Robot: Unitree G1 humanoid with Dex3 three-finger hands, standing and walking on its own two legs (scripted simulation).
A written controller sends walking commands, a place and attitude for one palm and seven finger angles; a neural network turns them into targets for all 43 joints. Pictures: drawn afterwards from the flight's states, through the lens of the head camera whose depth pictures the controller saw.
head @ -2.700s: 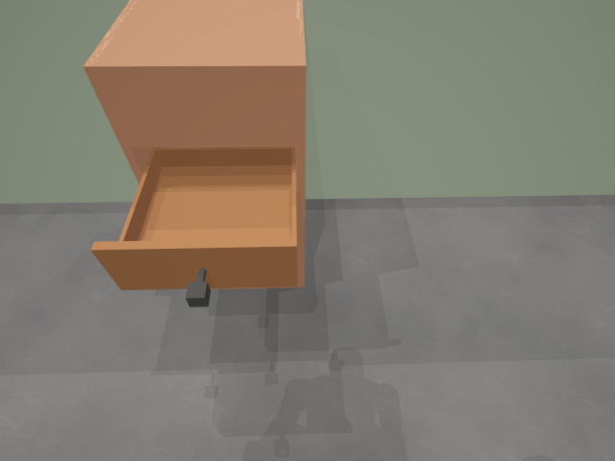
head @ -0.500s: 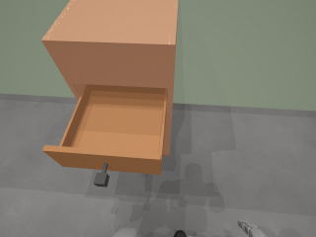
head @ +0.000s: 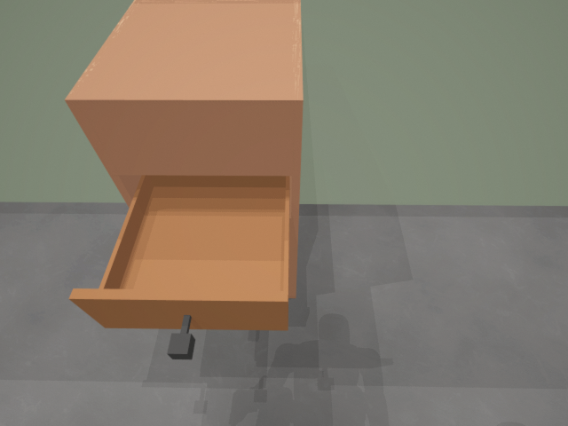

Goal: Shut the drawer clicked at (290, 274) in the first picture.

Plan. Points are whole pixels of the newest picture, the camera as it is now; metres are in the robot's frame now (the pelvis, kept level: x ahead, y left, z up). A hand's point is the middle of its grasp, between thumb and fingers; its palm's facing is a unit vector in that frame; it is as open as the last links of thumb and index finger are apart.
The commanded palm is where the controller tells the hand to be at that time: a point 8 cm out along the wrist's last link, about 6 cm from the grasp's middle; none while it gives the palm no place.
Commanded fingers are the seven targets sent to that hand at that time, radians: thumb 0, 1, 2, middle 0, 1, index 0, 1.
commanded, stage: look again from close up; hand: left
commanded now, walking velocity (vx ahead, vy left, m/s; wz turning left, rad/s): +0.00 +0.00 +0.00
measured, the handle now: (183, 336) +0.29 +0.21 -0.18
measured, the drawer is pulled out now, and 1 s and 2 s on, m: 0.30 0.30 0.30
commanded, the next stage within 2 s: raise the hand and make a fist in 0.64 s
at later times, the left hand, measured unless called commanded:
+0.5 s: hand out of the picture +0.07 +0.20 -0.18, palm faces +0.02 -0.98 -0.20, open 7.3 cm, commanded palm none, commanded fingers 0.00 0.90 0.90 -0.20 -0.30 -0.20 -0.30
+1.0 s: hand (150, 364) +0.20 +0.19 -0.01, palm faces +0.12 -0.99 -0.01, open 6.8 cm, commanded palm +0.09 +0.25 -0.08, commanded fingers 0.00 0.90 0.90 -0.48 -0.60 -0.48 -0.60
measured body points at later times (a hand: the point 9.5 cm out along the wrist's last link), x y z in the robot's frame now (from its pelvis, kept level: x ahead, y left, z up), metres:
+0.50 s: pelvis +0.01 +0.02 -0.01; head +0.02 +0.03 +0.44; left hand +0.07 +0.25 -0.16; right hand +0.06 -0.21 -0.16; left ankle -0.06 +0.13 -0.74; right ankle +0.03 -0.10 -0.74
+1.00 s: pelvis -0.02 +0.03 -0.04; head -0.01 +0.03 +0.41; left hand +0.18 +0.25 -0.01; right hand +0.12 -0.21 -0.12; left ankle -0.06 +0.13 -0.74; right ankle +0.03 -0.09 -0.74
